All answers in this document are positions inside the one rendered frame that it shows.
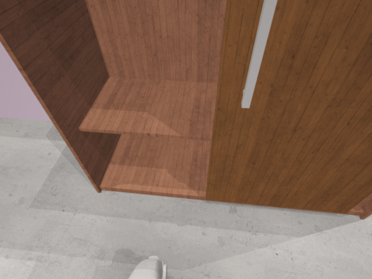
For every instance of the left robot thigh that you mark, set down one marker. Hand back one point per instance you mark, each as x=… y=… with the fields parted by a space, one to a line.
x=150 y=269

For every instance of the handle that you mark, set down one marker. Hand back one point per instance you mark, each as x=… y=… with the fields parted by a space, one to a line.
x=263 y=29

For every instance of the wardrobe door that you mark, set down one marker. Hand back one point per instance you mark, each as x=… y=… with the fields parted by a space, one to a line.
x=305 y=142
x=364 y=201

